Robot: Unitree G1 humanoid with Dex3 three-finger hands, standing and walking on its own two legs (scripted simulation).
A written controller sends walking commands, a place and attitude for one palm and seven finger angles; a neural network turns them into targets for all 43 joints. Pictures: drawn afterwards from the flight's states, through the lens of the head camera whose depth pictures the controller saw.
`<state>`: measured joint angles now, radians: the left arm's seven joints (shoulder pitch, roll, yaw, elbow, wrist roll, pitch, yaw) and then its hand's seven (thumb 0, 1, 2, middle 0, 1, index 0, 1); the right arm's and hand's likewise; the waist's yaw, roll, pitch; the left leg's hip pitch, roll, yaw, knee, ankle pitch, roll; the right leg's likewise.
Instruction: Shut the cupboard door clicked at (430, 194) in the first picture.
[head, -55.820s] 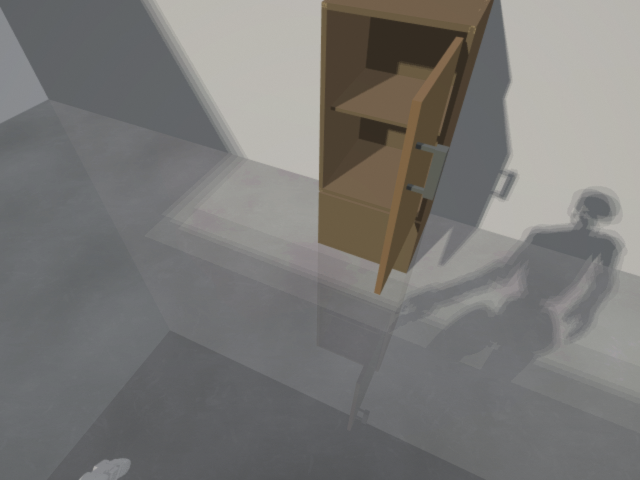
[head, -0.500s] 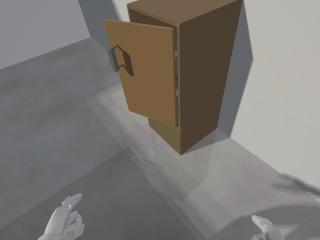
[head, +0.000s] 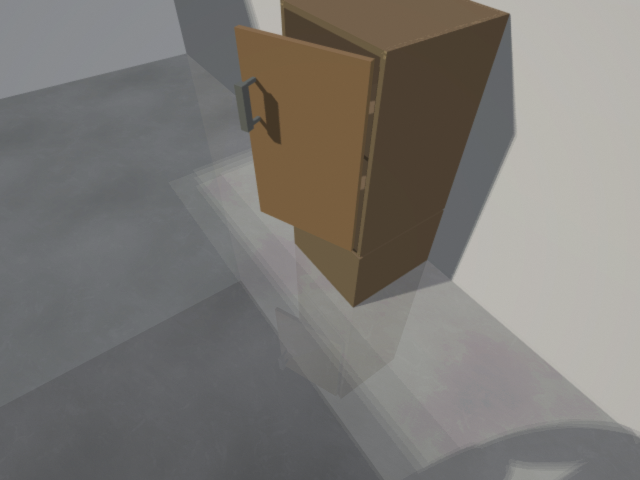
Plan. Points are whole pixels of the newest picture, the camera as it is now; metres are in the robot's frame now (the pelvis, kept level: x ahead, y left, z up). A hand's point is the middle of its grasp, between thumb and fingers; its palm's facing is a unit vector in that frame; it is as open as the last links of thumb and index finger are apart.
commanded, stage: let the arm hang, fingers relaxed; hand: left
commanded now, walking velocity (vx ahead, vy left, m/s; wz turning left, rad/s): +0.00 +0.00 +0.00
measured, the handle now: (249, 104) +0.97 +0.25 -0.03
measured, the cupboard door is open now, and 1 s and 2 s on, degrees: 23 23 23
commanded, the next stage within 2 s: look to check the result in 0.40 s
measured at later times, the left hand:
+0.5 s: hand out of the picture -0.04 +0.14 -0.18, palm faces +0.04 -0.99 -0.15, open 7.4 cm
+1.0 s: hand out of the picture -0.02 +0.12 -0.18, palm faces +0.04 -0.99 -0.16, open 7.4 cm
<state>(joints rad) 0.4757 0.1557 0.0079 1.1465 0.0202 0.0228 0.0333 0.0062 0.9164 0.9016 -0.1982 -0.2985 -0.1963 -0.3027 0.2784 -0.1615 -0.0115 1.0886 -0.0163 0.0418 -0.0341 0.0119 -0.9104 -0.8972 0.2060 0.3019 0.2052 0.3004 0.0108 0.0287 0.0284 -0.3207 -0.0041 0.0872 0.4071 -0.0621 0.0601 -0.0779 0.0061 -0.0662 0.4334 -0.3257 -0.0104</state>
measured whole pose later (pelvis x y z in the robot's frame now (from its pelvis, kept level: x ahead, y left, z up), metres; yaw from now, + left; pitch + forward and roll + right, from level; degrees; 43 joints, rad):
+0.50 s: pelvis +0.01 -0.01 +0.00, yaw +0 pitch -1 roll +0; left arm 0.38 0.10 0.01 1.12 0.02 0.00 0.04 0.00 0.91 0.90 -0.20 -0.30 -0.20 -0.30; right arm 0.35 -0.11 -0.01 1.14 -0.02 0.03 -0.03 0.01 -0.91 -0.90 0.20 0.30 0.20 0.30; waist -0.02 0.00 0.02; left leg -0.32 0.00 0.09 0.41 -0.07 0.05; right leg -0.09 0.01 -0.06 0.45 -0.34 -0.02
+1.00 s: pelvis +0.03 -0.02 +0.00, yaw -1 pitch -2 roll +0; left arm 0.38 0.10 0.00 1.14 0.01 -0.01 0.05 0.00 0.91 0.90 -0.20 -0.30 -0.20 -0.30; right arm 0.27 -0.13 -0.01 1.14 -0.01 0.02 -0.04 0.01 -0.92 -0.90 0.20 0.30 0.20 0.30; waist 0.00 -0.01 0.04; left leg -0.29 0.02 0.09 0.44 -0.13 0.03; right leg -0.02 0.03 -0.05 0.40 -0.35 -0.04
